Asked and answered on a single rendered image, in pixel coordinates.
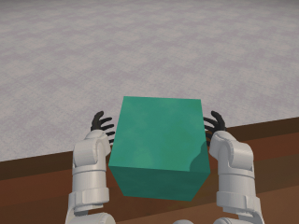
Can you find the left robot upper arm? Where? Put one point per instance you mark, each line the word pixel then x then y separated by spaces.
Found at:
pixel 98 218

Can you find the left robot forearm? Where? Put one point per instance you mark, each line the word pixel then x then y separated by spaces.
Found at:
pixel 89 181

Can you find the left robot hand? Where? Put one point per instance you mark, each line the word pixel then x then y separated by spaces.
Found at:
pixel 96 124

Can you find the carton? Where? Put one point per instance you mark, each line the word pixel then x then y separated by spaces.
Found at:
pixel 159 149

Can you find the right robot hand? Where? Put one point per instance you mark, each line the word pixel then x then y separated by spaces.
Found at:
pixel 219 125

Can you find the right robot forearm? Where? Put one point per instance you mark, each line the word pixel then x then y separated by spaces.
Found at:
pixel 237 193

